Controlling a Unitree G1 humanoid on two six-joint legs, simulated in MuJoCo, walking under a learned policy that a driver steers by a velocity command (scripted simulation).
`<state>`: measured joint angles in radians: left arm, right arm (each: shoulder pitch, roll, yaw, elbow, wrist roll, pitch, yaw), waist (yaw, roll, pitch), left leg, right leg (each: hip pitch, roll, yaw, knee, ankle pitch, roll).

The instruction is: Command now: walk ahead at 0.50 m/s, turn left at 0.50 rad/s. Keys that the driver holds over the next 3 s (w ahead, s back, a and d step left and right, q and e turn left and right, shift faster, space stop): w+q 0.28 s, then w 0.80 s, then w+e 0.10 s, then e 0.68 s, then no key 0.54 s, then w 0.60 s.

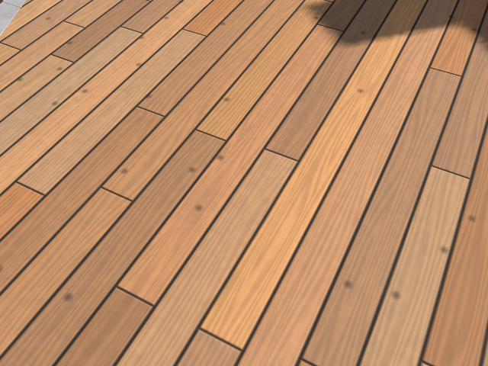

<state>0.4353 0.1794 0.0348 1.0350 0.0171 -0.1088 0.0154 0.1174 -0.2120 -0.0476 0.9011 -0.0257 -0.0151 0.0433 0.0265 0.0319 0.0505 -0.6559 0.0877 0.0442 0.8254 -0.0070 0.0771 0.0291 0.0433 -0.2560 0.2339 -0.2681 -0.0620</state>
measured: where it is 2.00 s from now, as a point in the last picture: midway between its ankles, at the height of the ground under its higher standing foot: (204, 270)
